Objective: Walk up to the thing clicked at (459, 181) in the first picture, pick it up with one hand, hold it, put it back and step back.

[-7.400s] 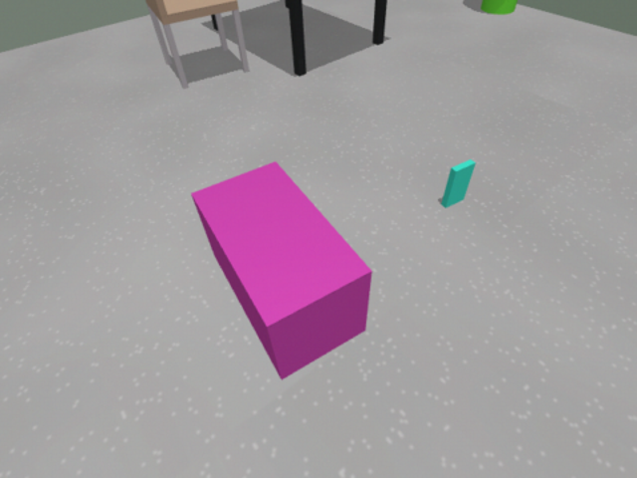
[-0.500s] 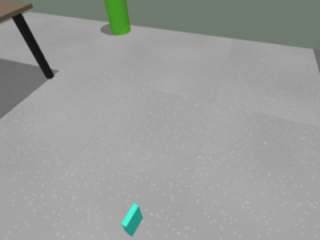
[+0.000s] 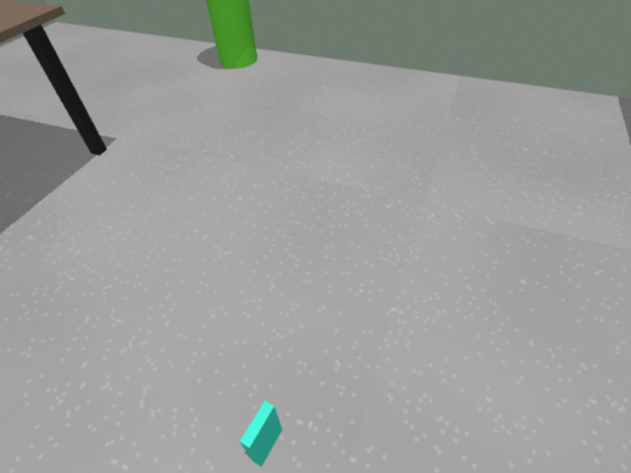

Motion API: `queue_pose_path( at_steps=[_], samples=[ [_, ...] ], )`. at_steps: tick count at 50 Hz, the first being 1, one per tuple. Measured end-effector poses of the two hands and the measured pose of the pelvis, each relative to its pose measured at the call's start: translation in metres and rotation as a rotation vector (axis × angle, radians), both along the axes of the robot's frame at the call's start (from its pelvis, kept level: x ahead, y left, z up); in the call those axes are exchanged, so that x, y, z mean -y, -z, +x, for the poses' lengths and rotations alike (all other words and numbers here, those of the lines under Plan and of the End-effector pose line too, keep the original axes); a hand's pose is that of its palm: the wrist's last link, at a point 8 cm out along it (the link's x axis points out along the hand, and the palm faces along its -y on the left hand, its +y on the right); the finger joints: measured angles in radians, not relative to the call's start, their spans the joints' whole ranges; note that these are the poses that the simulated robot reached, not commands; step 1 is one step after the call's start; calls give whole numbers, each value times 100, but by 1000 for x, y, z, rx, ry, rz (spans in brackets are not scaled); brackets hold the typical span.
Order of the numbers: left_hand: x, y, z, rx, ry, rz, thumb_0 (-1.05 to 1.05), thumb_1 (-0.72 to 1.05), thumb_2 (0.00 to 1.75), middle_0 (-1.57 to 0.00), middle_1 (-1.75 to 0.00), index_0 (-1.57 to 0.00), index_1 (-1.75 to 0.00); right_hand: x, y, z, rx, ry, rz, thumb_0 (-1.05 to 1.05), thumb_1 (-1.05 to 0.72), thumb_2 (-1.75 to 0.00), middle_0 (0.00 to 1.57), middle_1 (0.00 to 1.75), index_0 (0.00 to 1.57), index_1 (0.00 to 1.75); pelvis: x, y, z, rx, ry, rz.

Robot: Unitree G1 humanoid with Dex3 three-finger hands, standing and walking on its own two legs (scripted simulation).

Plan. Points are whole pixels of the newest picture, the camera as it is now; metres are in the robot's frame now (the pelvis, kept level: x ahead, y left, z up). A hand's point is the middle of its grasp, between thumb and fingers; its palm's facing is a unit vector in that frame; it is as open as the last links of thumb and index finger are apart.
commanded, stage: stand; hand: left
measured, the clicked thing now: (263, 435) +0.35 +0.20 -0.68
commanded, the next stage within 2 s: go down in 0.18 s
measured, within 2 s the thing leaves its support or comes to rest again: neither
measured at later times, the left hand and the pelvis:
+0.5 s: hand out of the picture +0.15 +0.26 -0.16, palm faces +0.04 -0.94 -0.33, open 10.7 cm; pelvis -0.01 +0.00 -0.02, yaw +0 degrees
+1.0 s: hand out of the picture +0.13 +0.28 -0.20, palm faces +0.06 -0.94 -0.32, open 17.4 cm; pelvis -0.02 +0.02 -0.07, yaw +0 degrees
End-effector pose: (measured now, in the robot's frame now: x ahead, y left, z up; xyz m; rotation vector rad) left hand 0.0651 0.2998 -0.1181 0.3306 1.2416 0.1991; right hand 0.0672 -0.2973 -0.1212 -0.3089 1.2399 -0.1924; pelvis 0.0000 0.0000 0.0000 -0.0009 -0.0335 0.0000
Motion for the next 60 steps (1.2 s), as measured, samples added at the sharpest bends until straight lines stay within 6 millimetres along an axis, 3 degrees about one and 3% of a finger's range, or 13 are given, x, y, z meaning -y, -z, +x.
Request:
queue_pose_path(
  at_steps=[16,24,29,36,44,53,60],
  samples=[
    [0,1,3,13,-10,-5,0,89,89,-20,-29,-19,-29,-1,-1,4,18,7,-4,0,-92,-90,20,30,20,30,-2,1,1,-13,-2,0],
    [1,10,65,143,-26,-28,0,60,60,-8,-12,-8,-12,-27,4,11,154,10,28,0,-98,-92,20,30,20,30,-1,14,-13,-113,-3,-3],
    [-6,13,81,160,-16,-20,0,30,34,-6,-5,-6,-6,-39,8,5,183,40,53,1,-98,-92,20,30,20,30,-3,22,-12,-149,7,-6],
    [-20,27,73,143,-29,-20,0,-11,14,-6,-3,-6,-3,-42,17,10,236,32,45,1,-95,-92,20,30,20,30,-9,40,-12,-204,10,-15],
    [-24,40,62,184,-25,-27,-1,-44,4,-8,-3,-6,-4,-45,26,35,335,-8,6,1,-91,-91,20,30,20,30,-14,62,-14,-247,5,-28],
    [-29,46,53,187,-37,-26,-1,-53,3,-8,-3,-6,-5,-57,27,63,451,-57,-8,1,-89,-90,20,30,20,30,-15,78,-18,-277,-2,-43],
    [-35,53,47,195,-52,-31,-1,-52,4,-8,-3,-6,-5,-65,35,69,494,-79,-8,1,-89,-90,20,30,20,30,-15,90,-22,-308,-5,-51]
  ],
)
